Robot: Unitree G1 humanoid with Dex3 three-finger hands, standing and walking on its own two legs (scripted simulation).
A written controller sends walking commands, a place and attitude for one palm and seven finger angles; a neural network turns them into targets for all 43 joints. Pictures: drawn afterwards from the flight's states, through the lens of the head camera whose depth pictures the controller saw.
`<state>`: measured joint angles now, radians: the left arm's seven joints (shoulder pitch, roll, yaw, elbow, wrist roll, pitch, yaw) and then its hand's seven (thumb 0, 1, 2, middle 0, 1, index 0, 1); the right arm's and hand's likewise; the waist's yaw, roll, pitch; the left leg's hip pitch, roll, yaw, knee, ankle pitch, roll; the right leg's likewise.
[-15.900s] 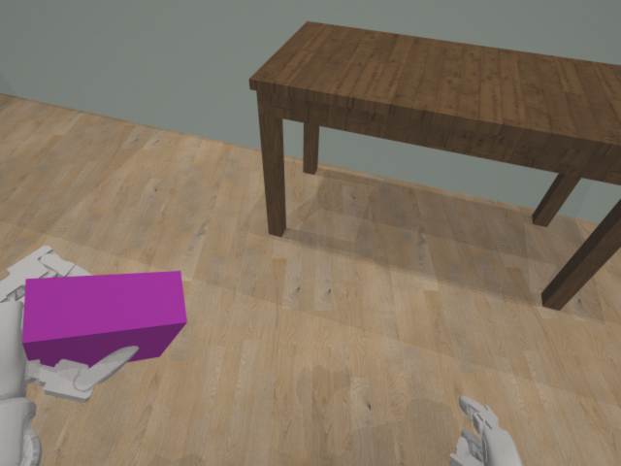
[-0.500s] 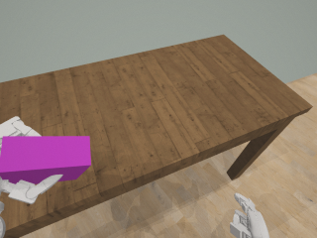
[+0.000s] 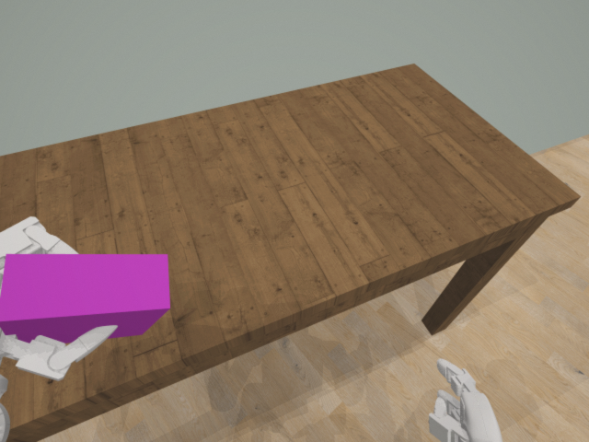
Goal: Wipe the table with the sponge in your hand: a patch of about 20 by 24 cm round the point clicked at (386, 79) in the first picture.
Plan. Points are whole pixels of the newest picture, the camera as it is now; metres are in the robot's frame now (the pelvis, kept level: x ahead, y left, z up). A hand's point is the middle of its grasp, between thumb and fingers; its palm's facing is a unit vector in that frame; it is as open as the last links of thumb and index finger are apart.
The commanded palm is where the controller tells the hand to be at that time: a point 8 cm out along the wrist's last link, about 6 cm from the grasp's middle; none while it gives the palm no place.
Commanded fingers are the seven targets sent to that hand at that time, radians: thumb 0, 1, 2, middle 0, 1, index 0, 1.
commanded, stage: shuffle to correct the standing spot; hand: left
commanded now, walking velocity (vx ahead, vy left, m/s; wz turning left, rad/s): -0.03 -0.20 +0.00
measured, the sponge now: (111, 301) +0.23 +0.20 +0.14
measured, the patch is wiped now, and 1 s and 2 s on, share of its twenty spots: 0.00 0.00 0.00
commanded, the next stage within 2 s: come to a stop and stand still in 0.34 s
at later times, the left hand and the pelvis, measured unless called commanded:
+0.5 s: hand (54, 303) +0.21 +0.24 +0.17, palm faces +0.29 -0.83 -0.48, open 9.2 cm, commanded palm +0.15 +0.28 +0.18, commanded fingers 0.00 0.10 1.30 -1.20 -1.60 -1.20 -1.60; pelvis +0.00 +0.00 +0.00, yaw +0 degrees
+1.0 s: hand out of the picture +0.19 +0.31 +0.17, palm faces +0.41 -0.84 -0.36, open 9.2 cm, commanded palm +0.12 +0.33 +0.18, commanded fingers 0.00 0.10 1.30 -1.20 -1.60 -1.20 -1.60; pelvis -0.05 +0.06 +0.00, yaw -2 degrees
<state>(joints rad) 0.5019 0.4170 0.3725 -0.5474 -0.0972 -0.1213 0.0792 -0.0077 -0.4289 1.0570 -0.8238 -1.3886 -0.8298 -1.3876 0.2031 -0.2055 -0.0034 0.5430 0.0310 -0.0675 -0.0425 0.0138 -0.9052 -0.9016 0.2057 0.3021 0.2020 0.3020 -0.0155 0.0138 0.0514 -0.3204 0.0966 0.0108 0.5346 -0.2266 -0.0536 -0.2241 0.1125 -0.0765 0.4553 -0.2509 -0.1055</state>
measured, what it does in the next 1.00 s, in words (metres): shifts its weight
